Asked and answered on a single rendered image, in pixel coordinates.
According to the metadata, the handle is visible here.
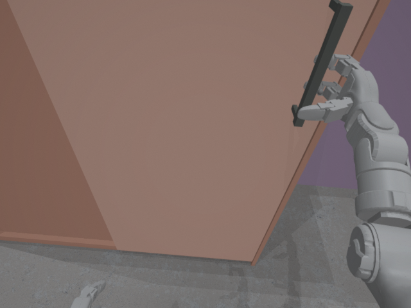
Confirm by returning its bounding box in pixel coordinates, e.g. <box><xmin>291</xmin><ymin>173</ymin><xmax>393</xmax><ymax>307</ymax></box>
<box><xmin>292</xmin><ymin>0</ymin><xmax>353</xmax><ymax>127</ymax></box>

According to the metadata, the wardrobe door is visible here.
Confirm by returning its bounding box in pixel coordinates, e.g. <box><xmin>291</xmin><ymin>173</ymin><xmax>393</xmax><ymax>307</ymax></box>
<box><xmin>7</xmin><ymin>0</ymin><xmax>377</xmax><ymax>262</ymax></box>
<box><xmin>0</xmin><ymin>0</ymin><xmax>113</xmax><ymax>241</ymax></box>

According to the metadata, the robot right upper arm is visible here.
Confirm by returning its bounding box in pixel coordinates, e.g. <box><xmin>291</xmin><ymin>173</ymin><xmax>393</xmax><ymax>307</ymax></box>
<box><xmin>346</xmin><ymin>223</ymin><xmax>411</xmax><ymax>308</ymax></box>

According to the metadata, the robot left hand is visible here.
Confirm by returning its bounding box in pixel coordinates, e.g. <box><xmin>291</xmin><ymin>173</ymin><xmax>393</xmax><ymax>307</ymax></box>
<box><xmin>69</xmin><ymin>280</ymin><xmax>106</xmax><ymax>308</ymax></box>

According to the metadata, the right robot forearm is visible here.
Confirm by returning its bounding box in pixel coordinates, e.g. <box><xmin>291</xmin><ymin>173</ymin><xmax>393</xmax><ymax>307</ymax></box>
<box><xmin>344</xmin><ymin>102</ymin><xmax>411</xmax><ymax>229</ymax></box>

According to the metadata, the robot right hand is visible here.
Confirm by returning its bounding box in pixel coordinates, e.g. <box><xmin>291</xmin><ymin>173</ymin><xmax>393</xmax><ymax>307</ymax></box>
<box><xmin>297</xmin><ymin>54</ymin><xmax>379</xmax><ymax>123</ymax></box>

